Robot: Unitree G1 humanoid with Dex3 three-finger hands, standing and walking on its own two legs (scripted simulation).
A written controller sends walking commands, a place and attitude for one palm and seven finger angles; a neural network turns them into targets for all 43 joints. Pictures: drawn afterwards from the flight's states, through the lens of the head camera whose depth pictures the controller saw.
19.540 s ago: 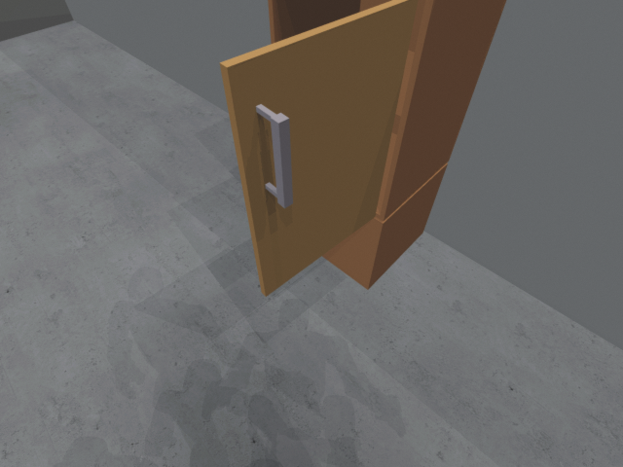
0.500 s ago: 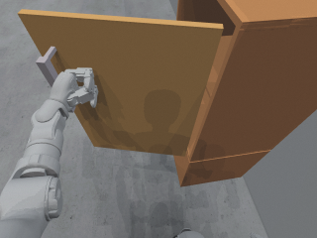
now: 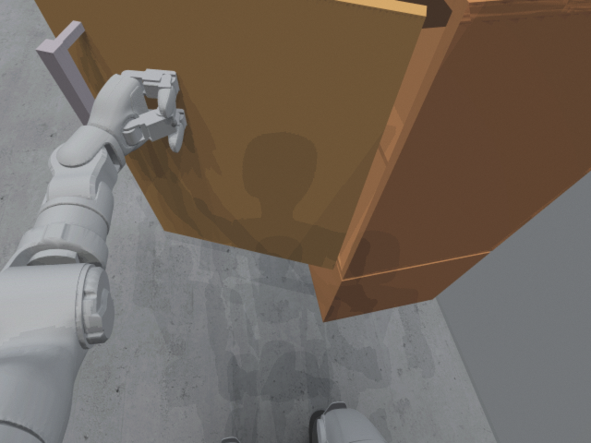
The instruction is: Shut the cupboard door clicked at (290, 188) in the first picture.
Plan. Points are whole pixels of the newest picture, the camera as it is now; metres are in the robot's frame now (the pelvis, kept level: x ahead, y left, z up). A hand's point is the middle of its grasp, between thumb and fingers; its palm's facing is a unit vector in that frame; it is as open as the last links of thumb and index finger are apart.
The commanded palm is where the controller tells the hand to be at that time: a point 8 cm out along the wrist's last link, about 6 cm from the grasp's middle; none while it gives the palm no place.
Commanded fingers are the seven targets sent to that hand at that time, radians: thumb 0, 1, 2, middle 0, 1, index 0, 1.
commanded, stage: push the door shut along its arc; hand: left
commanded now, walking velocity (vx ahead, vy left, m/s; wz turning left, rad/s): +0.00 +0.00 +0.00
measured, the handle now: (95, 99) +0.55 +0.21 +0.12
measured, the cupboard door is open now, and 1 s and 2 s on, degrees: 65 52 52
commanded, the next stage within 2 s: pull the fist back off the door in 0.20 s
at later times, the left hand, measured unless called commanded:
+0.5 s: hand (200, 98) +0.55 +0.08 +0.11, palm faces +0.04 -1.00 +0.09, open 3.2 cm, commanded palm +0.51 +0.12 +0.12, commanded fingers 0.00 0.90 0.90 -1.30 -1.50 -1.30 -1.50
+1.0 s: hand (200, 161) +0.45 +0.08 +0.10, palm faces +0.02 -1.00 -0.01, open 3.1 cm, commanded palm +0.42 +0.13 +0.12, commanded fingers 0.00 0.90 0.90 -1.30 -1.50 -1.30 -1.50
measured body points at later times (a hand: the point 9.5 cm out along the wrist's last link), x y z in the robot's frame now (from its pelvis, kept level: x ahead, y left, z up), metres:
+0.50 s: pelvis +0.02 +0.00 +0.00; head +0.13 -0.01 +0.43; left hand +0.54 +0.13 +0.11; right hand +0.00 -0.25 -0.12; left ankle -0.04 +0.10 -0.71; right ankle +0.04 -0.12 -0.71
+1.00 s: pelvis +0.00 -0.02 +0.01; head +0.05 -0.03 +0.46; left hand +0.44 +0.13 +0.11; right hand +0.07 -0.28 -0.11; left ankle -0.04 +0.10 -0.71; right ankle +0.04 -0.12 -0.71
